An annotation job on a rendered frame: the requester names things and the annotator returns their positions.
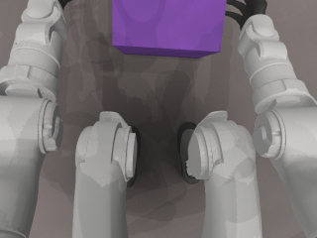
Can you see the robot left thigh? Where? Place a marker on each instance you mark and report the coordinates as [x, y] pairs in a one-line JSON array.
[[99, 206]]

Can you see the carton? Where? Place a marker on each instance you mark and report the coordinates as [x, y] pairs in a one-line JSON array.
[[190, 29]]

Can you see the left robot forearm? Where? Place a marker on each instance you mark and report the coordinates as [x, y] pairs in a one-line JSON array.
[[35, 58]]

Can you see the right robot hand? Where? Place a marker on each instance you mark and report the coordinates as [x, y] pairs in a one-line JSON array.
[[251, 8]]

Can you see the right robot upper arm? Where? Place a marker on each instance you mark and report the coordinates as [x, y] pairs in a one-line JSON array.
[[288, 138]]

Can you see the right robot forearm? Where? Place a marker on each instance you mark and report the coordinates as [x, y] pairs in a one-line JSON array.
[[269, 70]]

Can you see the left robot hand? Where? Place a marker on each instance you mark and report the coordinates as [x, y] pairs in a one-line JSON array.
[[63, 3]]

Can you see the right robot foot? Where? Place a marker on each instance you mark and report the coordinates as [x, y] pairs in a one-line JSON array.
[[184, 135]]

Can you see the left robot upper arm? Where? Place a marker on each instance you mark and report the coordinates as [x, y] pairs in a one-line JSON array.
[[30, 127]]

